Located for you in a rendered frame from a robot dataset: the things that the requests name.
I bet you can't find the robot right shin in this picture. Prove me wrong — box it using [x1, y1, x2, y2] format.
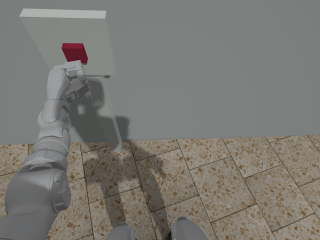
[175, 216, 187, 223]

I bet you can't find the robot left upper arm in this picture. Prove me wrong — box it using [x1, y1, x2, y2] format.
[0, 168, 71, 240]

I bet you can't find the right robot thigh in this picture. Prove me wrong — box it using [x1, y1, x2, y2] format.
[171, 220, 209, 240]

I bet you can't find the robot left hand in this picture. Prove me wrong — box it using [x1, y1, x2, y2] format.
[46, 60, 92, 107]

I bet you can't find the button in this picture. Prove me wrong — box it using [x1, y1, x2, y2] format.
[61, 43, 88, 63]

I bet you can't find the robot left forearm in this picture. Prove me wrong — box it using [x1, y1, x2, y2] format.
[4, 99, 72, 215]

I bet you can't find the panel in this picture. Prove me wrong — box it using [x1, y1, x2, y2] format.
[19, 8, 123, 152]

